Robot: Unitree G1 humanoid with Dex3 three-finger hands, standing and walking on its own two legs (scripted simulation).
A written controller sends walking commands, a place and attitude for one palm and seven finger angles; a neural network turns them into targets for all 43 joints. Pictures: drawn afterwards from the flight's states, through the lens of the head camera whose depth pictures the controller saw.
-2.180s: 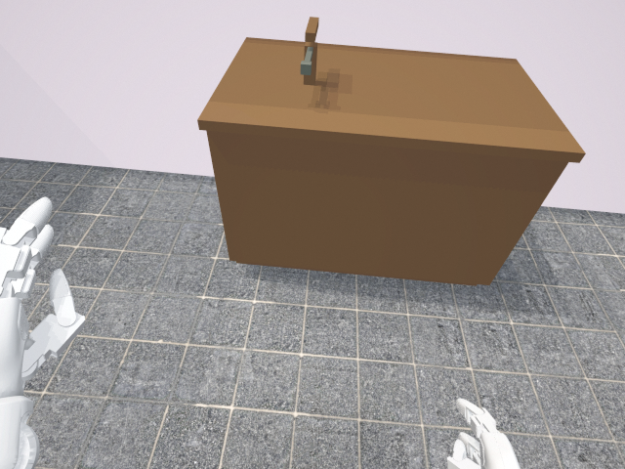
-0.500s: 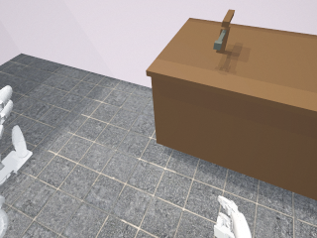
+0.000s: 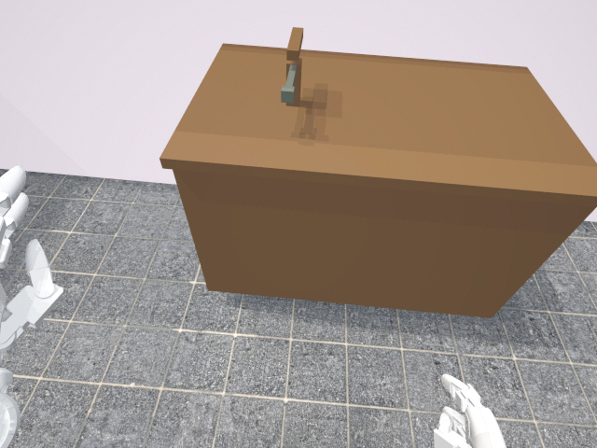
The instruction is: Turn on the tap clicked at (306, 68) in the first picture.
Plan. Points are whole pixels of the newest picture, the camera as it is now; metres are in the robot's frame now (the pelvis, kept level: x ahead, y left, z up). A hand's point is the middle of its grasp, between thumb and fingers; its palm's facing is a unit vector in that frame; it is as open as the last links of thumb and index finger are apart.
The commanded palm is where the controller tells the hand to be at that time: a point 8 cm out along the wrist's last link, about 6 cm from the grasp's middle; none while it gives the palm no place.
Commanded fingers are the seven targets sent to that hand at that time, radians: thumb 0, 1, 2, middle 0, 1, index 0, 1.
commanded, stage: turn to face it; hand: left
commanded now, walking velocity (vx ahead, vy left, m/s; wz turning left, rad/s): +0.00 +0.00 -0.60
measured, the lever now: (287, 94) +0.81 +0.10 +0.05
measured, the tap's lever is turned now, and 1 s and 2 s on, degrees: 0 0 0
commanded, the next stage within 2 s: take the last steps up to it in 0.60 s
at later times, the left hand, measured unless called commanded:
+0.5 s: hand (176, 305) +0.21 +0.14 +0.18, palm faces +0.18 -0.88 -0.45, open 7.4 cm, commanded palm +0.17 +0.19 +0.18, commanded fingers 0.00 0.90 0.90 -0.20 -0.30 -0.20 -0.30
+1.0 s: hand (214, 358) +0.16 +0.10 +0.18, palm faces +0.10 -0.87 -0.48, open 7.4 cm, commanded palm +0.13 +0.16 +0.18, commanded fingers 0.00 0.90 0.90 -0.20 -0.30 -0.20 -0.30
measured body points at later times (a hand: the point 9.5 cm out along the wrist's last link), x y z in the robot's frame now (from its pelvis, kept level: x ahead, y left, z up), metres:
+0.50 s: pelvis -0.05 -0.04 -0.01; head -0.04 -0.05 +0.44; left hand +0.19 +0.19 +0.20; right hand +0.03 -0.34 -0.09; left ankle -0.02 +0.09 -0.73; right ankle +0.01 -0.13 -0.74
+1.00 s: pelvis -0.11 -0.06 +0.01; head -0.11 -0.08 +0.46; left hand +0.15 +0.14 +0.20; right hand -0.06 -0.34 -0.10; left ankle -0.05 +0.06 -0.69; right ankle -0.10 -0.15 -0.74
